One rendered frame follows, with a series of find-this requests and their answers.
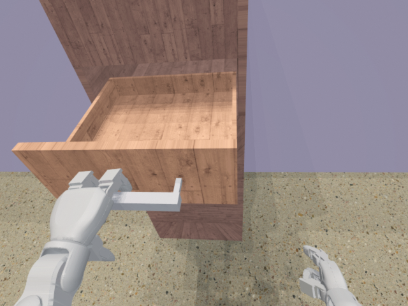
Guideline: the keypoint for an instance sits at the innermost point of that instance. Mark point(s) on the left robot hand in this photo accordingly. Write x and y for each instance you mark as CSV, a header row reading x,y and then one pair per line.
x,y
80,211

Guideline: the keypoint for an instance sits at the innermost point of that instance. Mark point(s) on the drawer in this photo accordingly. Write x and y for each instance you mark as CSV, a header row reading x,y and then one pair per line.
x,y
156,128

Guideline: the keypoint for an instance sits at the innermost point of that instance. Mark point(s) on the cabinet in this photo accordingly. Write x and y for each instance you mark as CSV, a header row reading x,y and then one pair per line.
x,y
131,38

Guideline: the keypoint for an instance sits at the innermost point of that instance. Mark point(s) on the robot left forearm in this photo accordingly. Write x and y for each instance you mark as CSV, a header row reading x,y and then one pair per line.
x,y
57,275

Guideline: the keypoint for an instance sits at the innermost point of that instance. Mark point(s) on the handle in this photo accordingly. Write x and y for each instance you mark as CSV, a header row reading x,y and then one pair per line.
x,y
149,201

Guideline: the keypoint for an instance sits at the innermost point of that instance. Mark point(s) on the right robot hand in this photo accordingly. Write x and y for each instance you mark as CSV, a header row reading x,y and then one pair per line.
x,y
316,284

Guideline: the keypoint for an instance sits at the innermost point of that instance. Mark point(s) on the robot right forearm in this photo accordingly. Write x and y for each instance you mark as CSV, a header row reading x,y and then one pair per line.
x,y
340,297

